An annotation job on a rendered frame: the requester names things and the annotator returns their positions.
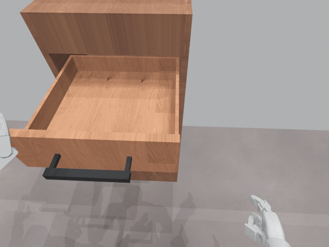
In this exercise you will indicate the handle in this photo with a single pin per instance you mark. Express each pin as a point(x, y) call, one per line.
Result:
point(53, 173)

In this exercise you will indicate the left robot hand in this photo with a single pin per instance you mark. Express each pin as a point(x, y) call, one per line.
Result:
point(7, 153)

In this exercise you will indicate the right robot hand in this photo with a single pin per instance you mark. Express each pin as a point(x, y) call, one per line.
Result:
point(262, 228)

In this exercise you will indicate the drawer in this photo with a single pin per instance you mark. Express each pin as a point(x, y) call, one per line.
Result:
point(101, 109)

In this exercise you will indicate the cabinet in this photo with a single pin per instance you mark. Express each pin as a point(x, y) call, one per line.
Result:
point(145, 28)

